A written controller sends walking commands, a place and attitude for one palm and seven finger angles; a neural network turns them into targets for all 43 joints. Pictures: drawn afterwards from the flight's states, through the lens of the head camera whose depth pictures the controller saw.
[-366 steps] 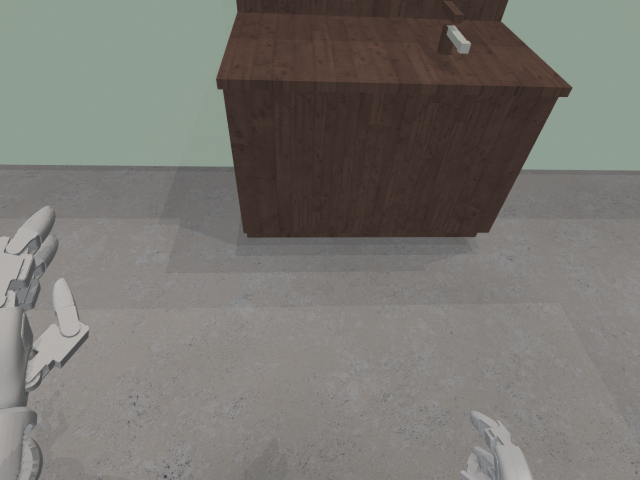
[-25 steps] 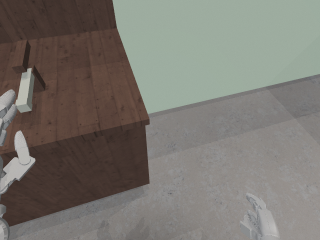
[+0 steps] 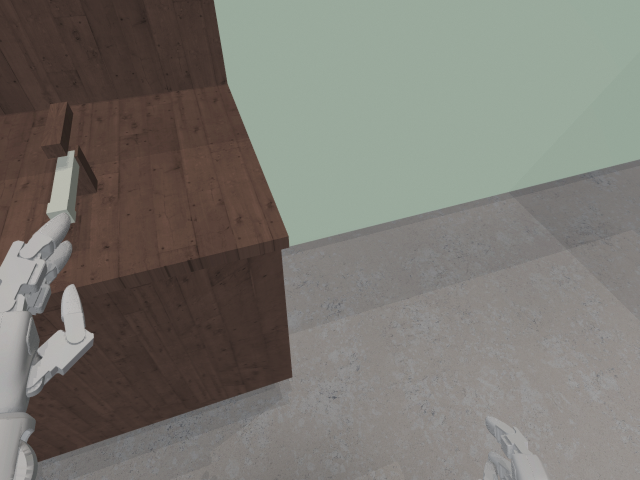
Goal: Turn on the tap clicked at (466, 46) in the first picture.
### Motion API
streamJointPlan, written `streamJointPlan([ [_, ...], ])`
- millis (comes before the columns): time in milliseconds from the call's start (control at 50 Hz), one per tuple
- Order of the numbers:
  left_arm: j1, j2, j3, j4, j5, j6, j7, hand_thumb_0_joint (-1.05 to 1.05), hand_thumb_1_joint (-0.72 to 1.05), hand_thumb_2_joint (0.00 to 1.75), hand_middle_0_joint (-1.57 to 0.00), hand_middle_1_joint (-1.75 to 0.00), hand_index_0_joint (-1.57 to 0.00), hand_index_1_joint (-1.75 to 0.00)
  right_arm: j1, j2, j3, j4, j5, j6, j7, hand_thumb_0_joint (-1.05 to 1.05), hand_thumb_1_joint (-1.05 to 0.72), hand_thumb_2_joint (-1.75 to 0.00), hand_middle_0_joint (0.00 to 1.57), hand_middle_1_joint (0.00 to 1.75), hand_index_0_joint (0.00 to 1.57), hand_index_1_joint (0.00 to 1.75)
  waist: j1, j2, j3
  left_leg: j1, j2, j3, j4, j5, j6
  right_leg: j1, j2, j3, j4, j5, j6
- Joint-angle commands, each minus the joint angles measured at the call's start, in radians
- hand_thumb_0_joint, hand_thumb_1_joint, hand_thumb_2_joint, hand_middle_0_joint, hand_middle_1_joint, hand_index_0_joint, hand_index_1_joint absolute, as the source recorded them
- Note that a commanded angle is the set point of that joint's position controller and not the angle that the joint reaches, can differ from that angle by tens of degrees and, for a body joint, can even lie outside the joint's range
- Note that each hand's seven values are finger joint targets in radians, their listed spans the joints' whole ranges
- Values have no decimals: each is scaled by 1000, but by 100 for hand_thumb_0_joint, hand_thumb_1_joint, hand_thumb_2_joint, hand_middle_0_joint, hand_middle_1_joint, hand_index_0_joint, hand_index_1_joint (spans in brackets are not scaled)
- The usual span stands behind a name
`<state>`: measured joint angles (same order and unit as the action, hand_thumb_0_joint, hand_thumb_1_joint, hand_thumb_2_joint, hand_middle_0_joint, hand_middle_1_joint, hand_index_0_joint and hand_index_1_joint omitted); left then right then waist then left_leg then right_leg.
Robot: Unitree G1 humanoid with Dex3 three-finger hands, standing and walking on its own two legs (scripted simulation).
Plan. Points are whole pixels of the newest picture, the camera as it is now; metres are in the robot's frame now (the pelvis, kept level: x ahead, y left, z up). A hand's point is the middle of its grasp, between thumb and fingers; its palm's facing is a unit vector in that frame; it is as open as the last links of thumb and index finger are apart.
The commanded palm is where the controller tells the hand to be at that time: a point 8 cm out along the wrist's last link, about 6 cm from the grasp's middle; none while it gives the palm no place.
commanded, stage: come to a stop and stand still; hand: left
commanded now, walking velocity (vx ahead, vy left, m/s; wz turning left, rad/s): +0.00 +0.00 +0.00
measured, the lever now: (61, 212) +0.45 +0.44 +0.06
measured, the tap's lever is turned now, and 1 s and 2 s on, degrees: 0 0 0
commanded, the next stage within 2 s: look again from close up in 0.86 s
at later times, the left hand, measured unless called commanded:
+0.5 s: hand (46, 299) +0.24 +0.29 +0.16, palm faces +0.40 -0.85 -0.34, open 7.4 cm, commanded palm +0.18 +0.32 +0.18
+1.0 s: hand (62, 280) +0.26 +0.28 +0.16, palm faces +0.40 -0.85 -0.35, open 7.4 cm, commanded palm +0.20 +0.31 +0.18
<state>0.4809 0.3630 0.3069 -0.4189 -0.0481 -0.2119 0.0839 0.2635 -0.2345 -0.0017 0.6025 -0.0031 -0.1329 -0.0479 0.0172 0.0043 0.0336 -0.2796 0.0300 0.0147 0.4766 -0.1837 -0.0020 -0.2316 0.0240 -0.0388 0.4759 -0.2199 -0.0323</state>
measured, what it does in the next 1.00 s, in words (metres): shifts its weight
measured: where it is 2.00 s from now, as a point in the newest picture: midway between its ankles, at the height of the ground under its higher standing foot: outside the picture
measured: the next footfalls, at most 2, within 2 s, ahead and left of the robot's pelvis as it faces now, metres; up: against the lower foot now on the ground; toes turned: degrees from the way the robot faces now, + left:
none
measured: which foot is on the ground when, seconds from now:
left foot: down 0.00-1.00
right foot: down 0.00-1.00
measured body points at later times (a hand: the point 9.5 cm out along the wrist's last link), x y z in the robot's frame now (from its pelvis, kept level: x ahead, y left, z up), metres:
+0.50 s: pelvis +0.02 +0.03 +0.01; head +0.04 +0.06 +0.46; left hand +0.21 +0.33 +0.17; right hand +0.21 -0.17 -0.06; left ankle +0.06 +0.13 -0.74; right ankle +0.03 -0.10 -0.74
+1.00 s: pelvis +0.05 +0.03 +0.01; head +0.06 +0.04 +0.46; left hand +0.23 +0.33 +0.18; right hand +0.23 -0.19 -0.07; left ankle +0.06 +0.13 -0.74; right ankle +0.03 -0.10 -0.74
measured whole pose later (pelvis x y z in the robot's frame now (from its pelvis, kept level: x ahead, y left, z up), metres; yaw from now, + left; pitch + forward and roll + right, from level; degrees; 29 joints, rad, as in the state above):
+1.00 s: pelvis +0.05 +0.03 +0.01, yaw +1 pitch +1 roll -1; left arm 0.42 0.35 0.32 -0.42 -0.06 -0.17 0.11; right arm 0.21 -0.21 0.02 0.58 -0.01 -0.07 -0.05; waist 0.03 -0.01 0.01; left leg -0.22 -0.01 -0.01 0.40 -0.19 0.03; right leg -0.12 0.00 -0.02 0.32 -0.20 0.01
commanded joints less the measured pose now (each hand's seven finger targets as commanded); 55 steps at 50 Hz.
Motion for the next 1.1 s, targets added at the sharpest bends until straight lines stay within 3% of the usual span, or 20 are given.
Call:
streamJointPlan([
  [0, -261, 217, 166, -190, 6, -73, 44, 0, 90, 90, -20, -30, -20, -30, -131, -87, -17, -168, 2, -71, -17, 0, -90, -90, 20, 30, 20, 30, 2, 54, -23, 65, -4, -58, -118, -219, 27, -118, -70, 114, -217, -385, 14],
  [100, -231, 163, 114, -195, 24, -79, 34, 0, 90, 90, -20, -30, -20, -30, -133, -95, -23, -172, 1, -87, 3, 0, -90, -90, 20, 30, 20, 30, 10, 119, -47, -16, 18, -92, -203, -289, 34, 37, -27, 75, -158, -244, 24],
  [180, -167, 158, 116, -188, 26, -75, 27, 0, 90, 90, -20, -30, -20, -30, -135, -88, -18, -176, -4, -86, 14, 0, -90, -90, 20, 30, 20, 30, 15, 69, -44, -45, 1, -79, -202, -272, 22, 61, -20, 73, -189, -209, 26],
  [220, -157, 162, 125, -182, 23, -74, 25, 0, 90, 90, -20, -30, -20, -30, -126, -88, -19, -171, -7, -81, 17, 0, -90, -90, 20, 30, 20, 30, 12, 41, -55, -11, -10, -68, -180, -224, 14, 41, -25, 79, -221, -210, 24],
  [360, -207, 175, 136, -225, 16, -68, 23, 0, 90, 90, -20, -30, -20, -30, -135, -82, -8, -171, -11, -73, 12, 0, -90, -90, 20, 30, 20, 30, 9, 95, -102, 63, -2, -80, -201, -90, 7, 71, -5, 50, -187, -33, 30],
  [500, -193, 155, 115, -244, 12, -52, 26, 0, 90, 90, -20, -30, -20, -30, -136, -84, -11, -166, -9, -58, 14, 0, -90, -90, 20, 30, 20, 30, 14, 90, -186, 162, -2, -75, -147, 202, -1, 108, -5, 22, -132, 167, 34],
  [580, -163, 153, 120, -231, 4, -39, 26, 0, 90, 90, -20, -30, -20, -30, -143, -81, -11, -170, -6, -34, 14, 0, -90, -90, 20, 30, 20, 30, 13, 77, -183, 169, 0, -65, -124, 311, -12, 107, -9, 15, -124, 210, 36],
  [740, -135, 153, 129, -216, -8, -28, 31, 0, 90, 90, -20, -30, -20, -30, -149, -83, -15, -182, 0, 1, 7, 0, -90, -90, 20, 30, 20, 30, 11, 46, -178, 135, -15, -47, -122, 241, -9, 131, -23, 21, -161, 226, 34],
  [820, -143, 164, 129, -239, -8, -28, 35, 0, 90, 90, -20, -30, -20, -30, -154, -85, -16, -188, 0, 7, 0, 0, -90, -90, 20, 30, 20, 30, 10, 82, -183, 154, -16, -48, -126, 254, -8, 125, -20, 18, -158, 222, 36],
  [1040, -129, 160, 127, -208, -13, -21, 41, 0, 90, 90, -20, -30, -20, -30, -152, -87, -21, -186, 3, 20, -7, 0, -90, -90, 20, 30, 20, 30, 8, 42, -157, 133, -30, -42, -134, 169, -1, 122, -28, 24, -203, 192, 38],
  [1080, -135, 157, 120, -222, -13, -21, 40, 0, 90, 90, -20, -30, -20, -30, -154, -88, -21, -186, 4, 20, -7, 0, -90, -90, 20, 30, 20, 30, 6, 61, -150, 134, -32, -42, -136, 170, -4, 116, -27, 23, -202, 182, 36],
])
